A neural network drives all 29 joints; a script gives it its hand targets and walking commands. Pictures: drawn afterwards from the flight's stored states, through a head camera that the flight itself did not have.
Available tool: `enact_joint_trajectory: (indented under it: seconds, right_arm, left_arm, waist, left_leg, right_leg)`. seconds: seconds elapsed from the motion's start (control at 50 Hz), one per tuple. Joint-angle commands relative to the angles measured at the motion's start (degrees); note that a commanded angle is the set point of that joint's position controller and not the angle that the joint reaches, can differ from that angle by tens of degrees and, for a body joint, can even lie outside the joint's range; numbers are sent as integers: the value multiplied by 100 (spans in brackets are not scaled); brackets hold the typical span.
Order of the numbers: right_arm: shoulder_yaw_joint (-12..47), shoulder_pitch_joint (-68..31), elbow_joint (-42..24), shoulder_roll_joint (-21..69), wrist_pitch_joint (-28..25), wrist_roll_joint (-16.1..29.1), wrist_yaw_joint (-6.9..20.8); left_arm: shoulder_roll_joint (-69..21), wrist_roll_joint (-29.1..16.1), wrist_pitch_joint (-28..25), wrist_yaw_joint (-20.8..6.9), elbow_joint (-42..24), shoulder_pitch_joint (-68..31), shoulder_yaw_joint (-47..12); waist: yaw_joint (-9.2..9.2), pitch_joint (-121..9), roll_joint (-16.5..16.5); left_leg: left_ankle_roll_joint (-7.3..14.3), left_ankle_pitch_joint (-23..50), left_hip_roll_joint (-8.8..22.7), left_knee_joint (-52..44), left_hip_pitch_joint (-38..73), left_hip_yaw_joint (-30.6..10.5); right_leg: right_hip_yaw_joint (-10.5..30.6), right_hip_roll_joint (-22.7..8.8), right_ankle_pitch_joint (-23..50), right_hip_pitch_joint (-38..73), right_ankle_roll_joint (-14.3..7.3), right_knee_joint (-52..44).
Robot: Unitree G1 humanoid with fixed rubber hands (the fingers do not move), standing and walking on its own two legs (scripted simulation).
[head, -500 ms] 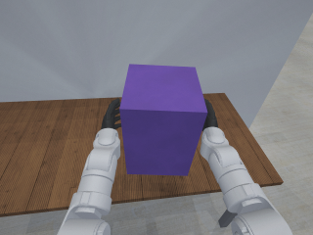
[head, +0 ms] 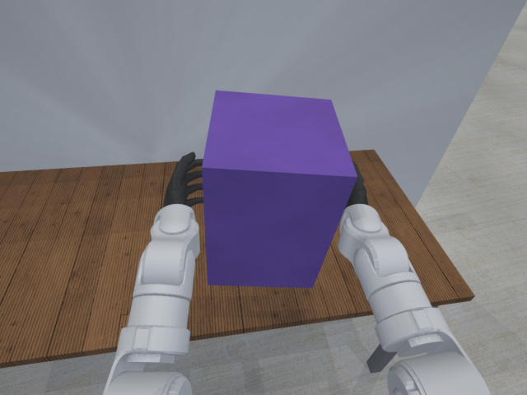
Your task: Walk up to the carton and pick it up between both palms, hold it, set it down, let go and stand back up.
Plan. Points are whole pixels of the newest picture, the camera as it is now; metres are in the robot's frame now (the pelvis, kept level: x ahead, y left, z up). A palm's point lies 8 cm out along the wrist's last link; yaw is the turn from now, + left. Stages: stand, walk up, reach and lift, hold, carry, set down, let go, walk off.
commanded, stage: reach and lift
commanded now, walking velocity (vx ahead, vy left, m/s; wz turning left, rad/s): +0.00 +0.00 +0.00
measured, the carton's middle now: (267, 195) +0.38 +0.00 +0.14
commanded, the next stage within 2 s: hold in 0.66 s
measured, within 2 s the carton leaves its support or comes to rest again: neither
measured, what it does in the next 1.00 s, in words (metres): stands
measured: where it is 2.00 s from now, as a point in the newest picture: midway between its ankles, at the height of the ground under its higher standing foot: outside the picture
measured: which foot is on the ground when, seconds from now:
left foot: down 0.00-1.00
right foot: down 0.00-1.00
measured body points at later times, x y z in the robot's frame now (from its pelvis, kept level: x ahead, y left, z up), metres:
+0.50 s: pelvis +0.01 +0.00 +0.00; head -0.01 +0.03 +0.45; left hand +0.39 +0.13 +0.15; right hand +0.39 -0.13 +0.15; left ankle +0.04 +0.12 -0.74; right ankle +0.02 -0.10 -0.74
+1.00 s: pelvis +0.00 +0.00 +0.00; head -0.02 +0.03 +0.45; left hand +0.38 +0.14 +0.17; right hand +0.38 -0.12 +0.17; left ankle +0.04 +0.12 -0.74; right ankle +0.02 -0.10 -0.74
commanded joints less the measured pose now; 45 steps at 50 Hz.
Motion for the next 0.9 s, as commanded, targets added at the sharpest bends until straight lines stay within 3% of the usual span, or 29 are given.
enact_joint_trajectory:
  seconds: [0.0, 0.12, 0.28, 0.38, 0.48, 0.54, 0.78, 0.88]
  right_arm:
    - [2527, -5290, -2414, 3960, -512, 397, 794]
    - [2467, -5138, -2187, 3920, -476, 428, 754]
    - [2715, -5089, -2771, 3887, -514, 562, 634]
    - [2551, -5099, -2497, 3725, -422, 537, 591]
    - [2647, -5446, -2818, 3878, -543, 618, 608]
    - [2630, -5328, -2626, 3845, -473, 565, 578]
    - [2633, -5394, -2607, 3781, -409, 587, 534]
    - [2744, -5410, -2876, 3825, -394, 754, 524]
  left_arm:
    - [-4172, -824, -364, -797, -1165, -4679, -3379]
    - [-4082, -613, -198, -931, -1156, -4505, -3134]
    - [-4036, -642, -173, -975, -1764, -4449, -3388]
    - [-3774, -458, 15, -1131, -1399, -4296, -3077]
    - [-3991, -618, -45, -1096, -1776, -4675, -3367]
    - [-3913, -568, -44, -1062, -1699, -4695, -3307]
    - [-3832, -390, 174, -1175, -1471, -4452, -2928]
    - [-3953, -540, 255, -1137, -2186, -4686, -3283]
  waist:
    - [-66, -3486, 594]
    - [-74, -3292, 552]
    - [-190, -3613, 642]
    - [-139, -2927, 534]
    - [-192, -3459, 679]
    - [-193, -3332, 670]
    - [-45, -3022, 417]
    - [-124, -3286, 690]
  left_leg:
    - [-205, 1174, -304, -179, 1675, -362]
    - [-177, 1376, -322, -202, 1676, -311]
    - [-273, 2066, -383, -58, 1917, -342]
    - [-184, 1393, -387, -301, 1533, -255]
    - [-232, 1798, -388, -141, 1888, -272]
    - [-213, 1748, -364, -190, 1946, -280]
    - [-145, 1630, -369, -276, 1866, -213]
    - [-253, 2000, -357, -159, 2144, -202]
  right_leg:
    - [355, 201, 1341, 411, 358, -260]
    - [334, 179, 1655, 726, 443, -231]
    - [323, 218, 2572, 1046, 557, -146]
    - [318, 166, 2033, 1116, 558, -260]
    - [251, 215, 2191, 1116, 537, -203]
    - [259, 214, 2066, 1000, 539, -260]
    - [244, 205, 1766, 1111, 580, -353]
    - [181, 263, 1810, 1037, 525, -324]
